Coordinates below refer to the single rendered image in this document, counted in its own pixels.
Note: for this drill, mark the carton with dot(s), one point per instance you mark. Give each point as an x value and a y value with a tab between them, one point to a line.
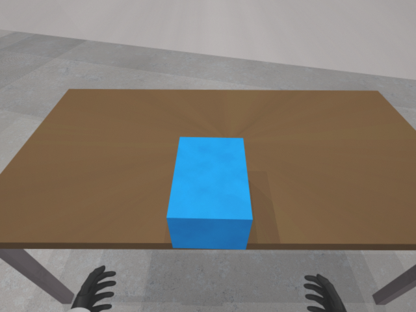
210	205

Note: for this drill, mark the left robot hand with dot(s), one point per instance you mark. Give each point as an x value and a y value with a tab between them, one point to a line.
87	296

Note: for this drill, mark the right robot hand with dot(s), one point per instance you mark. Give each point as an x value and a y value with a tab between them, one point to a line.
330	300

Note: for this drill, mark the table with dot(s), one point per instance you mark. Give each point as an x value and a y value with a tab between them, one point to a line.
327	170

